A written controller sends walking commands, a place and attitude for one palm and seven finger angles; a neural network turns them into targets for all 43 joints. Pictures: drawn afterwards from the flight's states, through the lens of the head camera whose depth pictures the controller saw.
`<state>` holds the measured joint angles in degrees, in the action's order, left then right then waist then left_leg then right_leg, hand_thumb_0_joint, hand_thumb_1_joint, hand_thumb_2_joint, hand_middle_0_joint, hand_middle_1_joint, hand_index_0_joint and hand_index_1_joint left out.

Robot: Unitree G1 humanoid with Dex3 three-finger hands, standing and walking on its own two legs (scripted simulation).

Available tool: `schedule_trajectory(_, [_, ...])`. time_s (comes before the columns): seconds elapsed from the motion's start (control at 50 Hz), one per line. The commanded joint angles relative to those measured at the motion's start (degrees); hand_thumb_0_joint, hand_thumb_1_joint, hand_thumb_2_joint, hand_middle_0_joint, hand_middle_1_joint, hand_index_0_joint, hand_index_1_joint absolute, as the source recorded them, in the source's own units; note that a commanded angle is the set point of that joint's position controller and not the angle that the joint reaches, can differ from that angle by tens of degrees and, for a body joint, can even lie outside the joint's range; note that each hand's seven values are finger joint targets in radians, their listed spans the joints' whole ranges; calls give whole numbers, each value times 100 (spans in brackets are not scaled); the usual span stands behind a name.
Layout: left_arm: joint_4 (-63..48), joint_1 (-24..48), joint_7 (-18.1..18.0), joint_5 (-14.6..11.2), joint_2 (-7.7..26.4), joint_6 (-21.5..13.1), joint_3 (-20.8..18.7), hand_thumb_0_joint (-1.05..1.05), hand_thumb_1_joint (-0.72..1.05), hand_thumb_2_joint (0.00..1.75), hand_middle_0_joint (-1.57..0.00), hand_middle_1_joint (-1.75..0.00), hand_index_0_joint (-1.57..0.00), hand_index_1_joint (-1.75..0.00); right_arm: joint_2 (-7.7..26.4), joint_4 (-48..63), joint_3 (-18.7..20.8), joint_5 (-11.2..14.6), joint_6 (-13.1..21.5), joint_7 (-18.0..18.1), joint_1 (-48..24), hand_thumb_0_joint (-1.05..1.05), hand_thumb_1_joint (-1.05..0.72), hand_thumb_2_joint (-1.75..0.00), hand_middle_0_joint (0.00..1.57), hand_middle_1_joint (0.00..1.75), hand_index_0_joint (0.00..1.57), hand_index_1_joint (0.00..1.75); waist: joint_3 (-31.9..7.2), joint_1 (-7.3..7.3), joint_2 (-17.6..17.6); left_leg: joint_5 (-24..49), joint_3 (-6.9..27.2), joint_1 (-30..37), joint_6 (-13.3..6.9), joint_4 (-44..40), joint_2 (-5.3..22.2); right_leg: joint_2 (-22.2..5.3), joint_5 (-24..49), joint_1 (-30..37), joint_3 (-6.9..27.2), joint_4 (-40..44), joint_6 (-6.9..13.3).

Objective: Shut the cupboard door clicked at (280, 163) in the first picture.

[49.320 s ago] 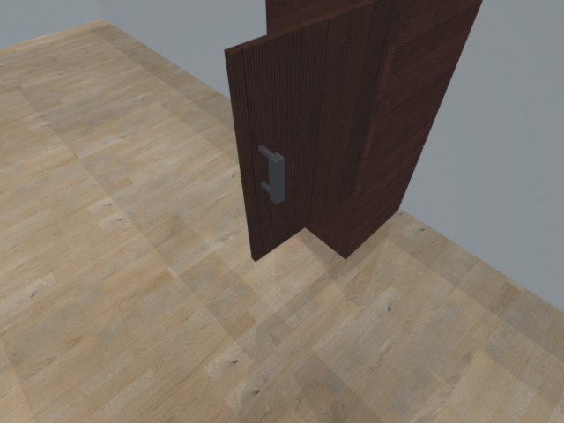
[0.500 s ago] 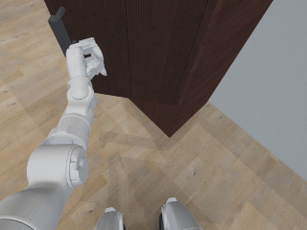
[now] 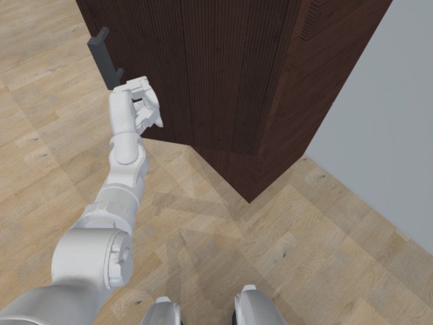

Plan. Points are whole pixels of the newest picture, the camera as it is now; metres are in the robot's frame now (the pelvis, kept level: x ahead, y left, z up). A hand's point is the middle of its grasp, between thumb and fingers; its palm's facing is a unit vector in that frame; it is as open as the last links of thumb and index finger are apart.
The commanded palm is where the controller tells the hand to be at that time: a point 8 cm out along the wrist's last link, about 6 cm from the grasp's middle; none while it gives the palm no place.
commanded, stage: draw the hand back to the body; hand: left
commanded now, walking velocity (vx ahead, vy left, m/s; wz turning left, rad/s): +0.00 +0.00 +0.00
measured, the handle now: (109, 59) +0.66 +0.18 +0.07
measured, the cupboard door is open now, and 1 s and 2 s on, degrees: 38 38 38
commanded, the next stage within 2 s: step back with the hand held close in 1.48 s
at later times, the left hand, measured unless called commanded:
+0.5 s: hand (78, 163) +0.35 +0.16 +0.15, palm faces +0.08 -0.99 -0.15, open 3.1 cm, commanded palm +0.31 +0.22 +0.16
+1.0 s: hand out of the picture +0.24 +0.27 +0.22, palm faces +0.40 -0.84 -0.37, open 5.3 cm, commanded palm +0.19 +0.31 +0.24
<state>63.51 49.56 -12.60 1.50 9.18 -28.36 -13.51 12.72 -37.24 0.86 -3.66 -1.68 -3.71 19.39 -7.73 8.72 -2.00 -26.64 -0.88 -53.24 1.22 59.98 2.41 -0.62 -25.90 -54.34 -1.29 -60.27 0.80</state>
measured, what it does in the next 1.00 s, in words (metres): rises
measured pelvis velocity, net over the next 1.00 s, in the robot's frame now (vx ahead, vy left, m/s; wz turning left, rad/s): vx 0.04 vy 0.02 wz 0.02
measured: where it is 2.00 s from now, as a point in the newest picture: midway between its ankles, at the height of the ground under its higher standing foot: outside the picture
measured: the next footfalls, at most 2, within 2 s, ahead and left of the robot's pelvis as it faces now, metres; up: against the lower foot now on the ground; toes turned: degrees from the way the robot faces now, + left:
none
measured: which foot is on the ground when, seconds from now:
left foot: down 0.00-1.00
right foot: down 0.00-1.00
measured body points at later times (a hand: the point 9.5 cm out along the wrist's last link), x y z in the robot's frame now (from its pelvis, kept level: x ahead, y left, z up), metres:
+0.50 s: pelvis +0.02 +0.01 +0.06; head +0.02 -0.01 +0.51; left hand +0.34 +0.21 +0.16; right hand +0.17 -0.24 -0.04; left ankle +0.01 +0.13 -0.66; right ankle +0.02 -0.11 -0.66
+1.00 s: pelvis +0.04 +0.02 +0.08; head +0.02 -0.01 +0.53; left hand +0.22 +0.31 +0.24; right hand +0.23 -0.18 -0.01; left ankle +0.02 +0.13 -0.66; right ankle +0.02 -0.11 -0.66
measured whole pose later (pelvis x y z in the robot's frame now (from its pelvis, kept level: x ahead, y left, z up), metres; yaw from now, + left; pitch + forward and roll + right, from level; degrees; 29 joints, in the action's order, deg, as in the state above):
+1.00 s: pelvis +0.04 +0.02 +0.08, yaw +1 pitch -4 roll +0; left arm -16.1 -20.8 -5.0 -3.4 18.6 -1.5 -14.3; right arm 12.1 -34.8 -3.2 0.7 2.6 3.7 11.7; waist 0.0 -3.4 -4.1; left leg -15.1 -0.7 -5.2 -0.2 23.8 0.1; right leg -2.1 -14.7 -5.4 -2.3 -23.7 -1.1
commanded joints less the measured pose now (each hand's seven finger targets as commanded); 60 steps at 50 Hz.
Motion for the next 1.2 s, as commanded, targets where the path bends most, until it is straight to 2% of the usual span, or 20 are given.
schedule_trajectory(0.0, [-2046, 1111, 215, -209, 1130, -306, -256, 0, 90, 90, -130, -150, -130, -150, 868, 658, 341, 117, 72, 120, 737, 0, -90, -90, 20, 30, 20, 30, -2969, -410, 378, 1745, -149, 1439, -217, -929, -321, 170, 2688, 2786, 123, 1056, -28])
schedule_trajectory(0.08, [-3055, 416, 467, -529, 929, 9, 10, 0, 90, 90, -130, -150, -130, -150, 872, 822, 348, 296, 94, 232, 548, 0, -90, -90, 20, 30, 20, 30, -2346, -372, 724, 1401, -234, 1660, -272, -1324, -308, 185, 2421, 3105, 173, 1627, -100])
schedule_trajectory(0.16, [-4035, 173, 688, -718, 850, 151, 300, 0, 90, 90, -130, -150, -130, -150, 850, 849, 311, 410, 214, 386, 274, 0, -90, -90, 20, 30, 20, 30, -1843, -377, 424, 1230, -212, 2201, -284, -1688, -290, 184, 2003, 3125, 134, 1996, -83])
schedule_trajectory(0.18, [-4197, -32, 734, -761, 837, 171, 293, 0, 90, 90, -130, -150, -130, -150, 819, 829, 307, 429, 264, 407, 179, 0, -90, -90, 20, 30, 20, 30, -1826, -451, 171, 1254, -219, 2353, -273, -1753, -296, 186, 2020, 3148, 120, 2019, -71])
schedule_trajectory(0.24, [-4454, -878, 942, -852, 617, 352, 519, 0, 90, 90, -130, -150, -130, -150, 800, 871, 273, 482, 391, 420, -29, 0, -90, -90, 20, 30, 20, 30, -1451, -551, 71, 1350, -199, 2634, -250, -1974, -281, 184, 2047, 3145, 10, 2145, -37])
schedule_trajectory(0.38, [-5636, -2221, 1304, -1141, 775, 1025, 458, 0, 90, 90, -116, -135, -116, -135, 787, 1152, 146, 634, 557, 520, -624, 0, -90, -90, 20, 30, 20, 30, -936, -813, 119, 1496, -132, 3100, -243, -2440, -277, 136, 2037, 3544, -80, 2434, -11])
schedule_trajectory(0.4, [-5952, -2407, 1134, -595, 1231, 1213, 787, 0, 90, 90, -113, -132, -113, -132, 689, 1218, 176, 633, 394, 616, -787, 0, -90, -90, 20, 30, 20, 30, -1067, -791, 334, 1602, -148, 3439, -265, -2722, -305, 13, 2026, 3874, 136, 2704, -15])
schedule_trajectory(0.44, [-6356, -2723, 994, -564, 1140, 1498, 795, 0, 90, 90, -108, -126, -108, -126, 649, 1336, 100, 638, 301, 737, -1025, 0, -90, -90, 20, 30, 20, 30, -671, -809, 336, 1634, -133, 3639, -296, -2945, -286, 5, 1950, 3969, 82, 2959, -31])
schedule_trajectory(0.46, [-6576, -2802, 959, -544, 1235, 1606, 738, 0, 90, 90, -105, -123, -105, -123, 648, 1338, 79, 638, 288, 791, -1082, 0, -90, -90, 20, 30, 20, 30, -603, -832, 108, 1732, -129, 3805, -302, -3032, -287, 7, 2019, 4055, 57, 3055, -11])
schedule_trajectory(0.56, [-7160, -3535, 845, -495, 1339, 1996, 602, 0, 90, 90, -92, -108, -92, -108, 583, 1334, -88, 588, 335, 897, -1323, 0, -90, -90, 20, 30, 20, 30, -99, -916, 190, 1910, -43, 4265, -289, -3521, -251, 44, 2042, 4397, -72, 3484, -1])
schedule_trajectory(0.62, [-7587, -3987, 812, -494, 1363, 2141, 445, 0, 90, 90, -83, -99, -83, -99, 526, 1326, -158, 537, 387, 901, -1405, 0, -90, -90, 20, 30, 20, 30, -39, -960, 133, 2172, -51, 4499, -272, -3705, -243, 39, 2290, 4644, -125, 3626, -13])
schedule_trajectory(0.68, [-8098, -4491, 816, -485, 1334, 2219, 430, 0, 90, 90, -75, -90, -75, -90, 512, 1316, -192, 506, 478, 865, -1431, 0, -90, -90, 20, 30, 20, 30, -12, -991, -333, 2462, -32, 4746, -227, -3849, -219, 30, 2435, 4811, -147, 3741, 4])
schedule_trajectory(0.7, [-8168, -4617, 798, -476, 1398, 2245, 341, 0, 90, 90, -72, -87, -72, -87, 513, 1289, -203, 495, 502, 858, -1454, 0, -90, -90, 20, 30, 20, 30, 85, -1005, -240, 2489, -1, 4743, -207, -3896, -202, 56, 2407, 4813, -176, 3776, 6])
schedule_trajectory(0.74, [-8351, -4888, 780, -477, 1469, 2285, 191, 0, 90, 90, -67, -81, -67, -81, 516, 1285, -198, 461, 545, 854, -1496, 0, -90, -90, 20, 30, 20, 30, 165, -1033, -19, 2516, -15, 4745, -215, -3945, -202, 67, 2448, 4878, -193, 3833, -17])
schedule_trajectory(0.8, [-8796, -5259, 743, -468, 1659, 2284, -106, 0, 90, 90, -58, -72, -58, -72, 515, 1265, -193, 434, 620, 841, -1531, 0, -90, -90, 20, 30, 20, 30, 64, -1097, -251, 2750, 0, 4819, -193, -3962, -212, 47, 2580, 5062, -194, 3836, -8])
schedule_trajectory(0.86, [-8909, -5855, 700, -497, 1874, 2307, -477, 0, 90, 90, -50, -63, -50, -63, 543, 1216, -160, 409, 686, 833, -1553, 0, -90, -90, 20, 30, 20, 30, 212, -1163, -31, 2723, -7, 4736, -196, -3968, -202, 46, 2547, 5081, -198, 3901, -32])
schedule_trajectory(1.06, [-9757, -7110, 560, -510, 2410, 2144, -1517, 0, 90, 90, -23, -33, -23, -33, 556, 1106, -32, 421, 972, 831, -1536, 0, -90, -90, 20, 30, 20, 30, 249, -1300, -216, 2998, -28, 4659, -166, -3895, -172, 32, 2614, 5116, -231, 3818, -55])
schedule_trajectory(1.08, [-9820, -7207, 560, -535, 2375, 2119, -1561, 0, 90, 90, -20, -30, -20, -30, 523, 1126, -40, 432, 994, 834, -1531, 0, -90, -90, 20, 30, 20, 30, 278, -1300, -303, 2907, -62, 4639, -172, -3894, -184, 10, 2589, 5093, -221, 3809, -64])
schedule_trajectory(1.12, [-9547, -7116, 592, -526, 2015, 2127, -1214, 0, 90, 90, -20, -30, -20, -30, 550, 1057, -25, 445, 1016, 832, -1502, 0, -90, -90, 20, 30, 20, 30, 670, -1188, 27, 2558, -73, 4533, -192, -3952, -165, 24, 2258, 4804, -234, 3891, -91])
schedule_trajectory(1.18, [-9379, -6886, 585, -506, 1975, 2126, -1114, 0, 90, 90, -20, -30, -20, -30, 633, 1015, 15, 451, 1043, 870, -1469, 0, -90, -90, 20, 30, 20, 30, 808, -1149, 177, 2241, -58, 4542, -245, -3998, -165, 16, 1910, 4665, -206, 3985, -102])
